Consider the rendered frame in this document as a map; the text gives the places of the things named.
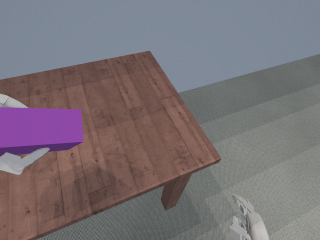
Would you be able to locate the robot left hand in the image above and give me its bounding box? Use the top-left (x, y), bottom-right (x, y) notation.
top-left (0, 94), bottom-right (50, 175)

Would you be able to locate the robot right hand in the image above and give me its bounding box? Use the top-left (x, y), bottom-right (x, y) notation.
top-left (229, 194), bottom-right (270, 240)

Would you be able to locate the table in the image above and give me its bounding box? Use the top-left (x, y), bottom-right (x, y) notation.
top-left (0, 51), bottom-right (222, 240)

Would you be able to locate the sponge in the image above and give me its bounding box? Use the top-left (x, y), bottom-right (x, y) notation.
top-left (0, 107), bottom-right (84, 156)

